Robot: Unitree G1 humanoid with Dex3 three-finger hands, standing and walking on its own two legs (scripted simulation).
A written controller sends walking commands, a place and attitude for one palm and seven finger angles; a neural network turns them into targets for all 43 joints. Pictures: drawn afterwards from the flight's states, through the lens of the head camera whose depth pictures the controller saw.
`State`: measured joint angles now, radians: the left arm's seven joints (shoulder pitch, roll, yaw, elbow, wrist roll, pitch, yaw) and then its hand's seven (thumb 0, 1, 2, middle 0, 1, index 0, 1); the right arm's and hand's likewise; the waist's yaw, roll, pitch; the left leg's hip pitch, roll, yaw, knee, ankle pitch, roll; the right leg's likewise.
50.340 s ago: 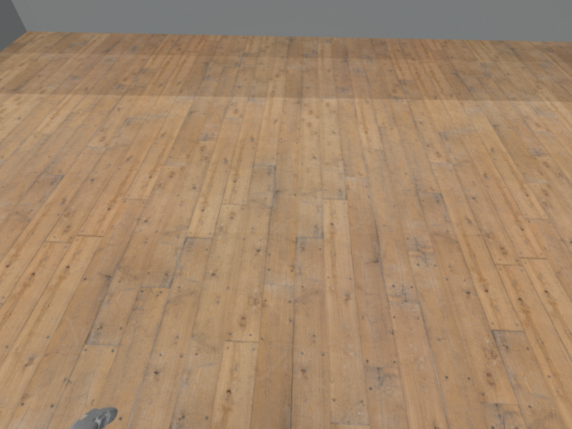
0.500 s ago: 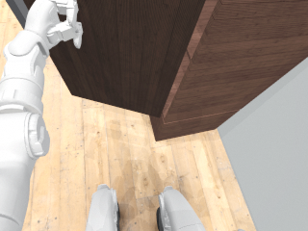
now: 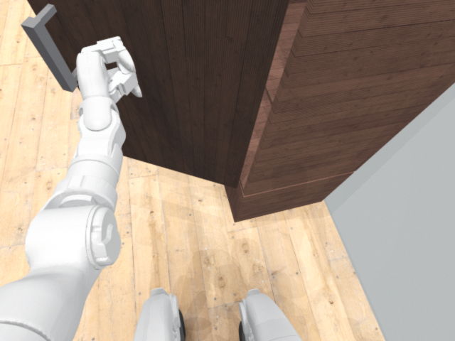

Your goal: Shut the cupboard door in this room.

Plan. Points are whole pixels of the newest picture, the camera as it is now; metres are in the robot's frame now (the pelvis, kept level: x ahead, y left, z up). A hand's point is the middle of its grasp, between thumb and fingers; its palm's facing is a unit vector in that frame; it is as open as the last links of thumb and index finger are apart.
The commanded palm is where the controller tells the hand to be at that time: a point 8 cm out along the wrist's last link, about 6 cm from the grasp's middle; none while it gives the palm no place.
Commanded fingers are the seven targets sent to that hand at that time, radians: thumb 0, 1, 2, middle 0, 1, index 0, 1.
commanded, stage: pull the fist back off the door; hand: left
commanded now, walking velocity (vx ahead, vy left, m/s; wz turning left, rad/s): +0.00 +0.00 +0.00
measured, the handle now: (59, 51) +0.61 +0.22 +0.09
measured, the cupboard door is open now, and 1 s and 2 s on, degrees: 59 59 59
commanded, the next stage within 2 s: draw the hand back to the body in 0.48 s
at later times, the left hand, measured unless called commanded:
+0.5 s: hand (131, 115) +0.47 +0.10 +0.09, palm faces +0.10 -0.99 -0.02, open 3.1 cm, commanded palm +0.44 +0.15 +0.09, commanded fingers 0.00 0.90 0.90 -1.30 -1.50 -1.30 -1.50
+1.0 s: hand (64, 144) +0.38 +0.16 +0.16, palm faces +0.11 -0.99 -0.01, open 3.1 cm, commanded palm +0.33 +0.21 +0.16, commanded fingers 0.00 0.90 0.90 -1.27 -1.47 -1.27 -1.47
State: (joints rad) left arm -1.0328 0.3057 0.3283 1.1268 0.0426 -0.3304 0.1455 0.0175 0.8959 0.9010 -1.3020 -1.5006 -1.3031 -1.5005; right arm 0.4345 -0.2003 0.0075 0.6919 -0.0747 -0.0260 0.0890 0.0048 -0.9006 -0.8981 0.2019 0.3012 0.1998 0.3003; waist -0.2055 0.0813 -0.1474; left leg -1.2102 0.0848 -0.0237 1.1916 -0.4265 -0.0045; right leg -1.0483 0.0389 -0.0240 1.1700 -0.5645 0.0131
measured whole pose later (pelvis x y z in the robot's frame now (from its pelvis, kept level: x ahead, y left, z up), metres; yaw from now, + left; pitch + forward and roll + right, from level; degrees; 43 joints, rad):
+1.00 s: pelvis +0.02 -0.01 +0.06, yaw +2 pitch +9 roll -1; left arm -0.28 0.21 0.15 0.47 -0.18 -0.31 -0.03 0.02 0.90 0.90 -1.30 -1.50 -1.31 -1.50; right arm 0.32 -0.25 -0.01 0.64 0.04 0.00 -0.02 0.01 -0.90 -0.90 0.20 0.30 0.20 0.30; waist -0.04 0.04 -0.11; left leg -0.69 0.06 0.00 0.89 -0.35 -0.01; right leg -0.55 0.01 -0.01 0.88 -0.49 0.00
